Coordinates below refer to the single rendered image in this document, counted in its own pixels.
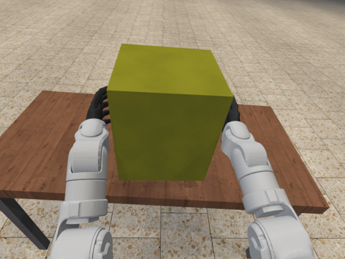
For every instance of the table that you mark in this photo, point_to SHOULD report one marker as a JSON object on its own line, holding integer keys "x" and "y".
{"x": 34, "y": 155}

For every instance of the left robot hand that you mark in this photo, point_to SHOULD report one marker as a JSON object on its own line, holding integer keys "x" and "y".
{"x": 95, "y": 110}

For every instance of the carton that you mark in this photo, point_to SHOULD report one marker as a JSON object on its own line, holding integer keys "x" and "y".
{"x": 167, "y": 106}

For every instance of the robot left forearm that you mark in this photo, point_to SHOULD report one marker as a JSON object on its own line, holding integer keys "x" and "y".
{"x": 85, "y": 194}

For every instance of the robot right forearm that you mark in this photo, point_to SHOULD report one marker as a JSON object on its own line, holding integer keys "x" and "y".
{"x": 262, "y": 195}

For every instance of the robot right upper arm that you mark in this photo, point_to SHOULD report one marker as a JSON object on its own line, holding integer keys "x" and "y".
{"x": 278, "y": 238}

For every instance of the right robot hand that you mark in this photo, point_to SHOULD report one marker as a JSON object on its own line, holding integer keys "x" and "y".
{"x": 233, "y": 114}

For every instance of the robot left upper arm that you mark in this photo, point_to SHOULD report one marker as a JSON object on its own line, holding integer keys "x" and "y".
{"x": 83, "y": 243}

